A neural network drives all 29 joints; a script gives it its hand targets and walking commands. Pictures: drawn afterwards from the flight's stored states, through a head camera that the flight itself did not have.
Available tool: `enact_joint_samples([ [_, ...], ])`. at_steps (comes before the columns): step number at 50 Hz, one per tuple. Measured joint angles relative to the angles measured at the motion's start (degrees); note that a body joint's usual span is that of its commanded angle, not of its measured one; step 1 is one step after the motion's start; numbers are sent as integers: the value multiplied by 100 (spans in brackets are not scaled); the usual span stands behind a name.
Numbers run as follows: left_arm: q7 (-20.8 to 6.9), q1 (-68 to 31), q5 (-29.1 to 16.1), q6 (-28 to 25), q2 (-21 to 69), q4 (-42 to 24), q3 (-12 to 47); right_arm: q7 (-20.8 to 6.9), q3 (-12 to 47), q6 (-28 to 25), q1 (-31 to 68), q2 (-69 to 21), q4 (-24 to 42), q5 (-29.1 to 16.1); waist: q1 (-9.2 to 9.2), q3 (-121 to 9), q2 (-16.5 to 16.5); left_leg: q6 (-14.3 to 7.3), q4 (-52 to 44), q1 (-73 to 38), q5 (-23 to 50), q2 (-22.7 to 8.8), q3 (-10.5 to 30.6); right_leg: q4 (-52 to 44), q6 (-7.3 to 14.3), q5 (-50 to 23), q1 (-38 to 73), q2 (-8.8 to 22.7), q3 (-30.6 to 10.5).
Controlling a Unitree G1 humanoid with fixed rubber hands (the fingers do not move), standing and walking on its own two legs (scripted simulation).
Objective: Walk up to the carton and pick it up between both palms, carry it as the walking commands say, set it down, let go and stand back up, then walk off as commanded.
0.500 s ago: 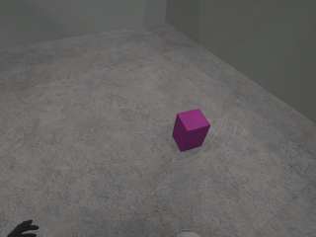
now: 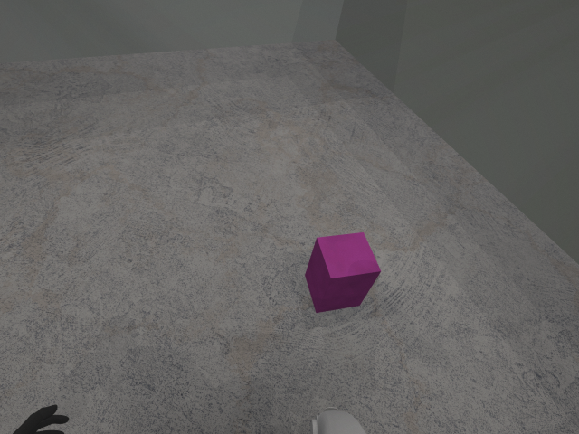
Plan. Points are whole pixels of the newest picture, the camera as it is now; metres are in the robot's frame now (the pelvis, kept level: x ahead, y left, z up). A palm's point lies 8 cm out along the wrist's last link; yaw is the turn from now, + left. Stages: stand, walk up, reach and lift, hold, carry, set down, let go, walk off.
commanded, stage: walk up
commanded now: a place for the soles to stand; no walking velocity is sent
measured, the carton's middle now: (339, 273) +0.75 -0.28 -0.62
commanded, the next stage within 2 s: none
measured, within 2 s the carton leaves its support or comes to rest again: neither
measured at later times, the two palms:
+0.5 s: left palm (148, 406) +0.19 +0.18 -0.10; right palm out of the picture +0.17 -0.54 -0.04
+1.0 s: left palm (255, 377) +0.24 +0.03 -0.11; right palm out of the picture +0.33 -0.63 -0.07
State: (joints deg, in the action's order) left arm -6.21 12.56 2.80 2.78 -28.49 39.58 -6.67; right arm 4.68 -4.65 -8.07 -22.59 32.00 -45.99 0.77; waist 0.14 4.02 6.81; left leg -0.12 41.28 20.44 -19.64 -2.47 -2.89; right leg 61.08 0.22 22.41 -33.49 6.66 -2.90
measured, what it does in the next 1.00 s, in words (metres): steps to the right: right foot, then left foot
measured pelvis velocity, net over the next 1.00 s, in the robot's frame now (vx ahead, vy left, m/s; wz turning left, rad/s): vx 0.21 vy -0.30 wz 0.12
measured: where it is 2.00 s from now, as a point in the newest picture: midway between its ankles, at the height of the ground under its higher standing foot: outside the picture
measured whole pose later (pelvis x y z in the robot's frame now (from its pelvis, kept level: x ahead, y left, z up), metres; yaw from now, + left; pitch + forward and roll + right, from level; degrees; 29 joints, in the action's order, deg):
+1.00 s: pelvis +0.21 -0.30 -0.01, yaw +7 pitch -2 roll +0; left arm -1.2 15.1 -0.3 0.4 -26.4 47.2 -3.0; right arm 2.2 -1.4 -5.7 -15.2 26.2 -47.7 0.9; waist -1.0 3.9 2.8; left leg -2.8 44.5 23.7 -19.3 0.9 -2.3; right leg 47.7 1.1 28.6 -21.3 1.2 2.0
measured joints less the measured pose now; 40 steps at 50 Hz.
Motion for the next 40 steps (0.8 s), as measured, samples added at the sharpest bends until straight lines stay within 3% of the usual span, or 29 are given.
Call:
enact_joint_samples([
  [5,-80,-265,-13,-16,-9,-26,-55,-39,-43,94,-37,220,9,30,137,-21,-175,138,404,55,-411,-443,306,-1325,66,-2,394,-6,186],
  [7,-55,-301,23,-95,-43,-22,-95,-17,-37,172,-15,291,-59,20,118,-50,-306,-90,1048,297,-707,-609,500,-1463,-43,-362,495,-197,344],
  [9,13,-280,0,-171,-2,0,-69,61,-13,252,145,202,-216,-29,91,-12,-383,-245,2070,705,-996,-394,706,-1218,-132,-326,494,-262,488],
  [11,69,-184,-54,-189,71,43,-41,70,53,247,304,44,-309,-46,14,29,-433,-261,2433,936,-1021,-222,543,-1304,-12,-206,683,-306,609],
  [14,107,2,-53,-149,123,65,-12,11,130,184,363,-186,-341,-34,-171,24,-437,-218,1703,915,-1032,-50,6,-1569,168,-179,972,-358,727],
  [17,120,204,-38,-71,78,-2,44,0,145,95,229,-296,-305,-36,-326,-33,-404,-273,350,516,-289,206,-337,-1541,293,-17,1108,-416,804],
  [18,128,258,-38,-42,61,-29,49,24,123,59,161,-287,-265,1,-342,-42,-390,-315,247,484,162,235,-284,-1244,340,95,1021,-454,765],
  [21,174,299,-5,66,22,-4,52,113,77,38,58,-269,-199,-39,-240,-38,-251,-245,440,445,70,168,-207,158,239,434,484,-693,219],
  [24,153,205,24,63,-31,20,24,143,41,35,20,-195,-203,-29,-140,-12,-86,-95,319,271,-43,49,-144,691,129,155,60,-532,-33],
  [28,23,27,2,77,-43,9,-39,96,-18,38,6,17,-132,60,-3,25,-73,83,330,197,-120,-233,21,66,36,202,-36,-154,-76],
  [31,-36,-83,-7,64,-61,16,-69,52,-58,99,51,216,-126,90,57,-17,-175,135,546,247,-328,-524,193,-815,67,242,275,-81,65],
  [32,-37,-89,2,39,-91,23,-85,42,-61,136,59,277,-141,98,60,-60,-215,77,715,312,-460,-628,277,-1139,86,269,461,-129,152],
  [33,-20,-95,27,-1,-109,27,-104,42,-59,179,69,339,-172,101,39,-75,-298,-105,985,419,-650,-741,412,-1238,-36,-23,515,-237,254],
  [36,81,-21,-5,-117,-53,86,-61,115,-17,296,278,229,-352,18,-27,-52,-369,-292,2297,934,-1154,-373,824,-932,-141,-75,489,-369,446],
  [38,129,92,-52,-146,36,160,-16,89,61,262,402,62,-389,-6,-105,-17,-401,-269,2520,1090,-1121,-203,598,-1082,20,23,694,-423,549],
  [40,172,221,-66,-159,88,226,32,4,126,225,444,-114,-391,4,-201,-27,-384,-247,2111,1057,-1160,-80,211,-1286,135,9,889,-438,621],
])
